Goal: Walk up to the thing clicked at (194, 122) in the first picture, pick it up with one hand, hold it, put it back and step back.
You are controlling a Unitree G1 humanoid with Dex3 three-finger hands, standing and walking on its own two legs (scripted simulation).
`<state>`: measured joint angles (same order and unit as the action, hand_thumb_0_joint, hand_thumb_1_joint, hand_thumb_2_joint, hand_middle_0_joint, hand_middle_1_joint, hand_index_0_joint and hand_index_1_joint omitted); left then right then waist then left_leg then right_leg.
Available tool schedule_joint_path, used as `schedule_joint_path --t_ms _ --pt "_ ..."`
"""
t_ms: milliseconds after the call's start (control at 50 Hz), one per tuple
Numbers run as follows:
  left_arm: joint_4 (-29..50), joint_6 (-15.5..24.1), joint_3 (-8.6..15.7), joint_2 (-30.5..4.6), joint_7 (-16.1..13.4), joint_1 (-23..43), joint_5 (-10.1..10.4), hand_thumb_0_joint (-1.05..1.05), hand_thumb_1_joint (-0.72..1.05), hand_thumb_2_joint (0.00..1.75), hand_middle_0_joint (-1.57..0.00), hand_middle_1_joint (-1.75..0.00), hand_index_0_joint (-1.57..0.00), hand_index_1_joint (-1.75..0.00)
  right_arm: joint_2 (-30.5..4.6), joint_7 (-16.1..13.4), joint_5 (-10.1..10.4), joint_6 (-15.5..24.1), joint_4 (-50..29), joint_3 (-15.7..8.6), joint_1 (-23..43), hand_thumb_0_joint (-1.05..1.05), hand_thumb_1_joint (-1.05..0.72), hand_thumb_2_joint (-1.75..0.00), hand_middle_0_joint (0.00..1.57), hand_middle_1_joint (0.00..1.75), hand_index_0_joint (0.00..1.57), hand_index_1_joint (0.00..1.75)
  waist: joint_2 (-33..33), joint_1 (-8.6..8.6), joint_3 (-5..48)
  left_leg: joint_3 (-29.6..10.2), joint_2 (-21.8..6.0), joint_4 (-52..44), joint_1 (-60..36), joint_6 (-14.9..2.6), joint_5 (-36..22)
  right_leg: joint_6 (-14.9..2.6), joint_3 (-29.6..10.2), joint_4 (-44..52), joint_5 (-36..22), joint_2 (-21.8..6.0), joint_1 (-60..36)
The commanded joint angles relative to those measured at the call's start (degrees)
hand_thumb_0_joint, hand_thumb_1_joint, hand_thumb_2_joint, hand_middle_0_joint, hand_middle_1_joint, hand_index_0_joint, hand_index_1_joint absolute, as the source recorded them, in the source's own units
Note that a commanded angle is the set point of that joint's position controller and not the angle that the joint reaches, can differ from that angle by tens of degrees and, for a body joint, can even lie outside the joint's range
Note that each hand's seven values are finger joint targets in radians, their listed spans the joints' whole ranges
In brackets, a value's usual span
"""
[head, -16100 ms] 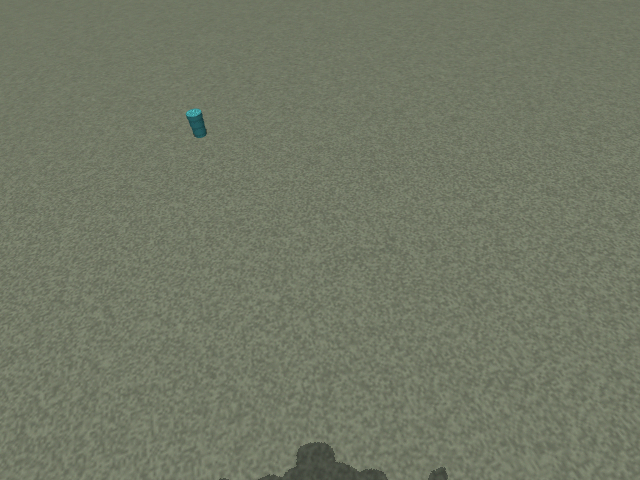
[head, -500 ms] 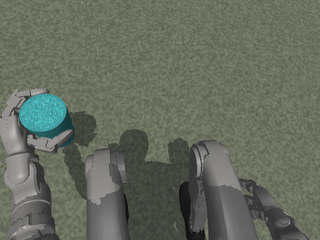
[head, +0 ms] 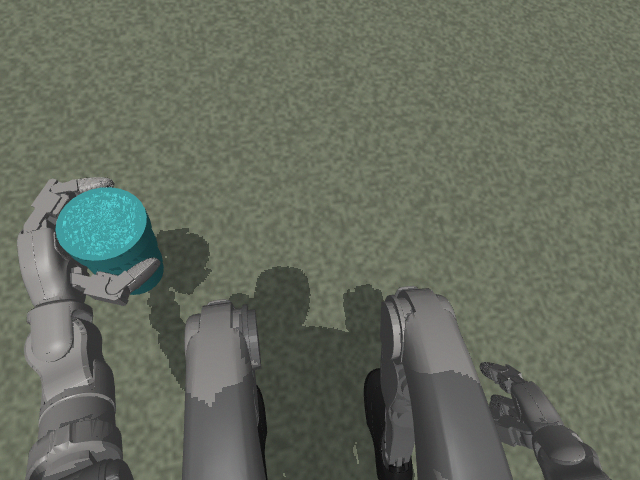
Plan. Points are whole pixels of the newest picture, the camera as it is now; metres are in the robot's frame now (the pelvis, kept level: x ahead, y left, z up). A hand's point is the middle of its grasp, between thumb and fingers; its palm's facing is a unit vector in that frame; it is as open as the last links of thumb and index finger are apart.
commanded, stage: settle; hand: left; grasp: from the side
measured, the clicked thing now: (122, 250) +0.39 +0.26 -0.05
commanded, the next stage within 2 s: lift in 0.06 s
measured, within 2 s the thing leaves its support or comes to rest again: neither
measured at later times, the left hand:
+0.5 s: hand (100, 234) +0.39 +0.25 +0.02, palm faces +0.18 -0.98 -0.03, open 11.4 cm
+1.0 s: hand (15, 175) +0.37 +0.23 +0.17, palm faces +0.20 -0.98 -0.04, open 11.4 cm
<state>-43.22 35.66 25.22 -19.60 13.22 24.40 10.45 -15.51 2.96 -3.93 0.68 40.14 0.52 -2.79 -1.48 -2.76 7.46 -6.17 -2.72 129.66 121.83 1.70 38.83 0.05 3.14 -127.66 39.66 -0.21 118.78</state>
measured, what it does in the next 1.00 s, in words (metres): rises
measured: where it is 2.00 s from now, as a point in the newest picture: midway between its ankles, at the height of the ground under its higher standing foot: (320, 457)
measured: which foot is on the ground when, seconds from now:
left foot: down 0.00-1.00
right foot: down 0.00-1.00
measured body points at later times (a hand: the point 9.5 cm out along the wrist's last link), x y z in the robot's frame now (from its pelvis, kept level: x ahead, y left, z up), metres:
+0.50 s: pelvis +0.00 +0.00 +0.03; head +0.18 +0.04 +0.44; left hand +0.37 +0.30 +0.02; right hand +0.16 -0.26 -0.10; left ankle +0.09 +0.14 -0.34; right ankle +0.10 -0.12 -0.34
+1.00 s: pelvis +0.02 +0.00 +0.15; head +0.18 +0.03 +0.57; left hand +0.35 +0.29 +0.18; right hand +0.21 -0.24 +0.03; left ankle +0.09 +0.14 -0.34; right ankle +0.10 -0.12 -0.34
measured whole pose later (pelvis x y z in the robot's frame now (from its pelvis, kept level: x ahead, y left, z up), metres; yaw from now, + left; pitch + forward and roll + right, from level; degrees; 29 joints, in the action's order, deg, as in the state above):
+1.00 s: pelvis +0.02 +0.00 +0.15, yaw +2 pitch +29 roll -4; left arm -14.3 19.9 15.8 -14.7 6.4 8.6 12.5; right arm -14.1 -1.1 1.5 1.9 35.5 -1.2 -5.3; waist 1.1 -0.6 10.5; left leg -3.9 -3.1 103.1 95.9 1.2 36.9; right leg 0.2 2.9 -101.1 37.6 -0.6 92.9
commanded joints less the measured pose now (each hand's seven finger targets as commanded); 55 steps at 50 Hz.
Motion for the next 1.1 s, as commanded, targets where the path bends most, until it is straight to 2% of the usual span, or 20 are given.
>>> schedule_joint_path --t_ms 0,40,80,120,160,200,240,340,540,580,640,760,780,820,840,940,980,1040,1060,1080 --pt "13.3 4.9 2.5 -12.8 -0.1 14.8 1.3 0.0 0.06 1.28 -1.23 -1.36 -1.23 -1.39 -11.3 -0.9 0.2 1.7 -3.9 -4.1 -5.0 0.0 -0.9 -0.9 0.2 0.3 0.2 0.3 9.0 0.31 34.8 3.8 1.5 -16.2 -25.6 -2.68 -5.9 -2.39 1.7 15.3 -7.9 1.6 -17.8" --pt "13.4 5.0 3.5 -13.8 -0.4 15.0 1.1 0.0 0.05 1.28 -1.22 -1.35 -1.22 -1.38 -11.3 -0.9 0.2 1.6 -4.1 -4.1 -5.1 0.0 -0.9 -0.9 0.2 0.3 0.2 0.3 9.7 0.97 35.5 3.3 1.5 -17.1 -26.6 -2.52 -5.5 -2.57 1.9 15.1 -7.4 1.6 -17.3" --pt "12.8 5.0 1.9 -12.2 -0.3 15.7 1.0 0.0 0.08 1.28 -1.21 -1.34 -1.21 -1.37 -11.1 -0.9 0.1 1.6 -4.0 -3.8 -5.4 0.0 -0.9 -0.9 0.2 0.3 0.2 0.3 9.0 -0.1 34.7 3.4 1.6 -17.0 -25.9 -2.62 -5.2 -2.45 2.0 15.4 -7.3 1.5 -17.8" --pt "12.5 5.3 3.4 -14.0 -0.6 15.5 0.9 0.0 0.06 1.29 -1.22 -1.36 -1.22 -1.38 -11.0 -0.9 0.1 1.7 -4.1 -3.9 -5.5 0.0 -0.9 -0.9 0.2 0.3 0.2 0.3 8.5 0.7 35.0 3.8 1.7 -17.1 -25.2 -2.73 -4.6 -2.36 1.5 16.2 -6.5 1.6 -18.9" --pt "12.3 5.2 1.6 -12.6 -0.1 15.9 0.9 0.0 0.08 1.2 -1.24 -1.37 -1.27 -1.35 -11.0 -0.8 0.2 1.7 -4.2 -3.8 -5.2 0.0 -0.93 -0.9 0.2 0.3 0.2 0.3 9.3 0.03 34.6 3.7 1.7 -17.7 -25.9 -2.72 -4.0 -2.44 1.7 16.4 -6.0 1.5 -18.3" --pt "10.0 4.9 2.4 -12.5 0.1 13.1 1.2 0.0 -0.02 1.22 -1.25 -1.41 -1.28 -1.4 -11.1 -0.9 0.3 1.8 -4.2 -4.1 -5.3 0.0 -0.93 -0.9 0.2 0.3 0.2 0.3 6.8 0.54 34.0 4.1 1.6 -17.5 -24.9 -2.95 -4.0 -2.14 1.0 17.6 -5.5 1.5 -19.6" --pt "16.2 5.5 3.2 -14.6 0.4 17.5 1.7 0.0 -0.02 1.21 -1.25 -1.41 -1.28 -1.4 -11.2 -1.0 0.3 2.0 -4.3 -4.1 -5.4 0.0 -0.93 -0.9 0.2 0.3 0.2 0.3 10.1 1.05 36.8 4.1 1.7 -18.1 -26.9 -2.72 -4.1 -2.43 1.0 17.3 -5.9 1.5 -19.6" --pt "16.8 4.1 2.0 -13.0 1.7 13.4 2.9 0.0 0.02 1.22 -1.24 -1.4 -1.27 -1.39 -11.1 -1.5 1.3 2.4 -4.8 -4.3 -5.7 0.0 -0.92 -0.9 0.2 0.3 0.2 0.3 9.4 0.87 36.2 3.8 1.7 -20.3 -28.3 -2.71 -3.6 -2.42 1.1 18.9 -5.4 1.4 -20.7" --pt "26.5 -0.3 0.7 -11.3 0.2 9.6 4.4 0.0 -0.01 1.21 -1.23 -1.39 -1.26 -1.38 -10.2 -2.6 3.0 3.0 -6.7 -4.8 -5.5 0.0 -0.91 -0.9 0.2 0.3 0.2 0.3 7.9 1.39 36.6 3.3 1.5 -25.1 -31.9 -2.9 -3.4 -2.19 -0.2 25.2 -5.0 1.1 -25.1" --pt "27.9 -1.3 -0.9 -10.0 0.2 6.9 4.7 0.0 0.0 1.21 -1.23 -1.39 -1.26 -1.38 -10.1 -2.9 3.4 3.1 -7.2 -4.9 -5.4 0.0 -0.91 -0.9 0.2 0.3 0.2 0.3 7.6 1.31 36.9 3.3 1.5 -26.2 -33.3 -2.9 -4.3 -2.09 -0.4 26.6 -5.9 1.1 -26.5" --pt "31.6 -3.1 0.1 -11.1 -0.8 5.3 4.7 0.0 0.02 1.21 -1.23 -1.39 -1.27 -1.37 -10.0 -3.3 4.1 3.1 -7.8 -5.1 -5.8 0.0 -0.91 -0.9 0.2 0.3 0.2 0.3 8.3 2.19 37.8 2.9 1.5 -28.9 -36.9 -2.78 -5.2 -2.2 -0.3 28.3 -6.9 1.0 -28.4" --pt "38.6 -6.6 -2.3 -8.8 -3.2 1.5 4.6 0.0 0.01 1.21 -1.21 -1.38 -1.25 -1.36 -9.0 -3.8 4.8 3.2 -9.4 -5.5 -6.1 0.0 -0.9 -0.89 0.2 0.3 0.2 0.3 7.4 2.01 38.4 3.5 1.4 -32.7 -41.4 -2.99 -9.1 -1.68 -1.4 34.0 -10.7 0.8 -36.1" --pt "38.1 -7.3 -3.9 -7.3 -3.5 -0.6 4.3 0.0 0.02 1.21 -1.2 -1.37 -1.24 -1.35 -9.0 -3.9 5.0 3.1 -9.6 -5.4 -5.8 0.0 -0.9 -0.89 0.2 0.3 0.2 0.3 7.2 1.91 36.8 3.0 1.3 -34.5 -43.0 -2.85 -8.2 -1.86 -0.9 34.6 -9.9 0.9 -35.6" --pt "39.8 -8.5 -2.8 -7.9 -4.9 -2.1 4.2 0.0 0.0 1.19 -1.18 -1.36 -1.22 -1.34 -8.7 -4.1 5.2 3.2 -9.8 -5.6 -6.0 0.0 -0.9 -0.89 0.2 0.3 0.2 0.3 6.4 2.28 37.5 3.2 1.3 -35.3 -44.5 -2.98 -10.5 -1.58 -1.3 36.6 -12.3 0.9 -39.1" --pt "43.0 -8.7 -3.9 -6.9 -5.4 -0.6 4.3 0.0 0.02 1.19 -1.18 -1.35 -1.22 -1.33 -8.4 -4.3 5.3 3.2 -10.4 -5.5 -5.9 0.0 -0.9 -0.89 0.2 0.3 0.2 0.3 6.3 1.94 38.1 3.2 1.3 -36.5 -45.4 -2.98 -10.1 -1.56 -1.3 37.6 -12.0 0.9 -40.5" --pt "45.9 -11.3 -4.7 -7.1 -8.1 -5.1 3.0 0.0 0.02 1.18 -1.16 -1.33 -1.19 -1.32 -7.6 -5.0 5.7 3.5 -10.6 -5.3 -6.4 0.0 -0.9 -0.89 0.2 0.3 0.2 0.3 6.6 1.84 36.0 3.0 1.4 -42.1 -51.8 -2.89 -11.6 -1.34 -1.5 43.1 -13.9 0.9 -46.2" --pt "47.0 -12.2 -6.3 -5.0 -8.9 -7.0 3.4 0.0 0.02 1.18 -1.16 -1.34 -1.19 -1.32 -7.2 -5.3 5.9 3.7 -10.8 -5.0 -7.0 0.0 -0.9 -0.89 0.2 0.3 0.2 0.3 7.1 1.74 34.8 2.3 1.4 -45.3 -55.7 -2.58 -12.0 -1.34 -1.0 45.0 -14.5 0.9 -47.5" --pt "45.9 -13.1 -8.2 -3.9 -9.6 -7.1 2.9 0.0 0.04 1.21 -1.17 -1.35 -1.2 -1.34 -6.4 -5.8 6.1 4.2 -10.7 -4.4 -6.8 0.0 -0.9 -0.89 0.2 0.3 0.2 0.3 6.3 0.19 30.1 2.4 1.6 -48.7 -56.7 -2.65 -9.6 -1.11 -1.4 49.3 -12.7 0.9 -50.3" --pt "45.3 -13.2 -6.8 -5.1 -10.0 -7.3 2.7 0.0 0.05 1.2 -1.18 -1.34 -1.21 -1.33 -6.7 -5.9 6.1 4.4 -10.6 -4.6 -6.9 0.0 -0.9 -0.89 0.2 0.3 0.2 0.3 6.0 0.66 29.3 2.1 1.5 -50.0 -58.2 -2.59 -9.6 -1.16 -1.3 50.2 -12.6 0.9 -51.0" --pt "46.3 -13.2 -7.8 -4.6 -10.3 -6.8 2.4 0.0 0.04 1.2 -1.18 -1.35 -1.21 -1.34 -6.3 -5.9 6.1 4.6 -10.6 -4.4 -6.8 0.0 -0.9 -0.89 0.2 0.3 0.2 0.3 7.0 0.96 28.7 2.1 1.5 -51.2 -59.2 -2.44 -9.4 -1.25 -1.3 50.9 -12.5 0.8 -51.6"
